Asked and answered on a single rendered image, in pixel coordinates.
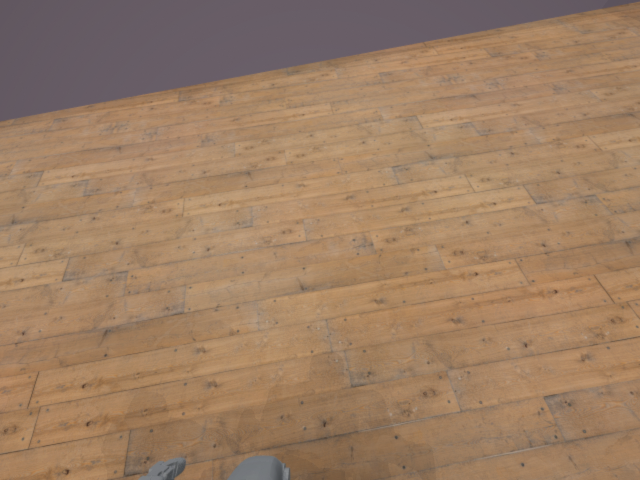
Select robot left hand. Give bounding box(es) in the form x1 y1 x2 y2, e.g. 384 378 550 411
138 457 186 480

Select robot left thigh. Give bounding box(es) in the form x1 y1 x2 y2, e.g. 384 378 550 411
227 455 290 480

